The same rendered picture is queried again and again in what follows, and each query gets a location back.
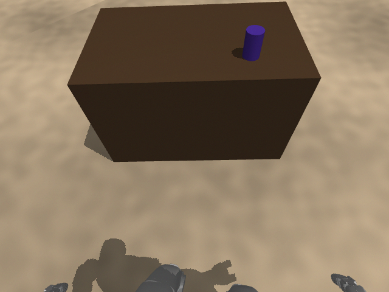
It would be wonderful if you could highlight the can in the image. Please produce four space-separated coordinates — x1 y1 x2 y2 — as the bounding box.
243 25 265 61

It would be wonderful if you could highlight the right robot hand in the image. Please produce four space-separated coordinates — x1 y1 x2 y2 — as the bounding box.
331 274 366 292

